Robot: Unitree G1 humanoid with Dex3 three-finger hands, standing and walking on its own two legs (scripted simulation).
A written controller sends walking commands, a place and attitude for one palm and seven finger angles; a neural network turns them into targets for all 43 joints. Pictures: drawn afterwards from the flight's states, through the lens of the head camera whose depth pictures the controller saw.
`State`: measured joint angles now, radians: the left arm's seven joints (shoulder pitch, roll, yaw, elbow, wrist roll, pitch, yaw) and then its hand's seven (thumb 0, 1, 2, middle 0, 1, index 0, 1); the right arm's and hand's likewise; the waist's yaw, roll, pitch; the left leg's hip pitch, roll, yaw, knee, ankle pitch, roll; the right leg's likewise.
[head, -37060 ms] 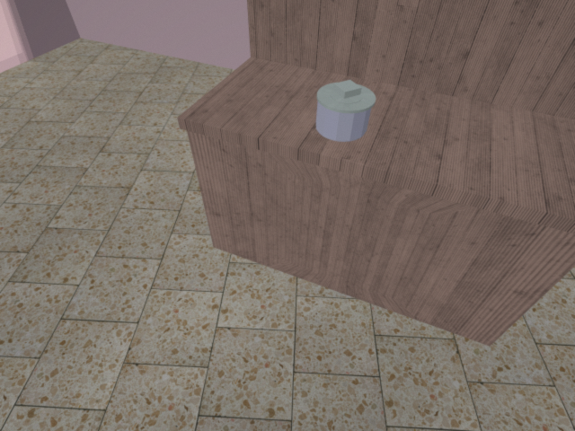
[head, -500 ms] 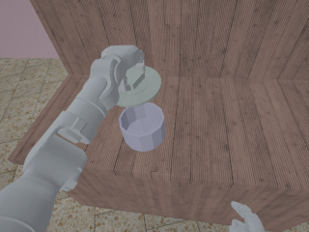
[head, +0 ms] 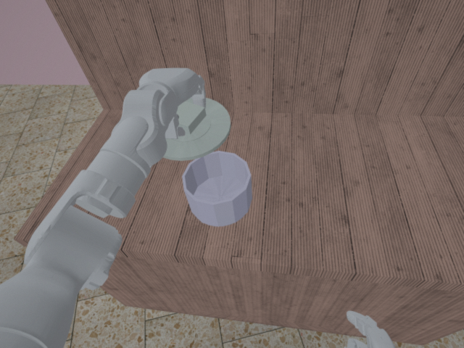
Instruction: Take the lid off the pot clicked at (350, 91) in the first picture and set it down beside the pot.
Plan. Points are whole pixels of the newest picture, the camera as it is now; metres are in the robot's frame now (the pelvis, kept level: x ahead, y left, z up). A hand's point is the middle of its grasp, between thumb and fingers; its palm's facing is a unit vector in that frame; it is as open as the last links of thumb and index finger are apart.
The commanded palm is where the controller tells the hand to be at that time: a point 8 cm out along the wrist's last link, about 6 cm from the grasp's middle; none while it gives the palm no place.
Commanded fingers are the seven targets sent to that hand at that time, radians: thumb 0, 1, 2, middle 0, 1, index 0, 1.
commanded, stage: move the lid sideways beside the pot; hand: left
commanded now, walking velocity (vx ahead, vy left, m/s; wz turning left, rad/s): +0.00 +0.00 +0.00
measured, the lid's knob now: (185, 116) +0.48 +0.09 +0.15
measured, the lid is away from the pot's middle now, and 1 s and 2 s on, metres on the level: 0.04 0.16 0.23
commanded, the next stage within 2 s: lower the lid onto the table in 1.66 s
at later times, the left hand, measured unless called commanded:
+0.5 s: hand (144, 116) +0.46 +0.15 +0.18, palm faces -0.26 +0.02 -0.96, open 9.0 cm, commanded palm +0.44 +0.16 +0.26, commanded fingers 0.00 0.40 1.22 -0.89 -0.95 -0.80 -0.91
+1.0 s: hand (107, 119) +0.45 +0.21 +0.19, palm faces -0.25 +0.04 -0.97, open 9.0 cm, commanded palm +0.44 +0.21 +0.26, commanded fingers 0.00 0.40 1.22 -0.89 -0.95 -0.80 -0.91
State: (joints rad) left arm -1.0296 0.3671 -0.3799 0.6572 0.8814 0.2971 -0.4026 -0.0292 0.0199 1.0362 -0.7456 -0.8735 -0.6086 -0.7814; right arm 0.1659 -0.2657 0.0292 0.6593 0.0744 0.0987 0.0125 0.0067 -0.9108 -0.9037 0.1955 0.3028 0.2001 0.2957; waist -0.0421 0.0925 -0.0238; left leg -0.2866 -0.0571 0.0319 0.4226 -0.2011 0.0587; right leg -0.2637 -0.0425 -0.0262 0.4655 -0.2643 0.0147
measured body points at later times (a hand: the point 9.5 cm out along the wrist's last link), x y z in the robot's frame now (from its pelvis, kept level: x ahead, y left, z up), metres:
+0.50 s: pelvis +0.00 +0.00 +0.00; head +0.03 -0.03 +0.45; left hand +0.47 +0.15 +0.24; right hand +0.13 -0.25 -0.13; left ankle +0.01 +0.09 -0.74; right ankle -0.02 -0.13 -0.74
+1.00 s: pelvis -0.01 +0.01 +0.00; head +0.03 -0.01 +0.45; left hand +0.45 +0.21 +0.24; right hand +0.13 -0.24 -0.12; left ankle +0.01 +0.09 -0.74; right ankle -0.02 -0.13 -0.74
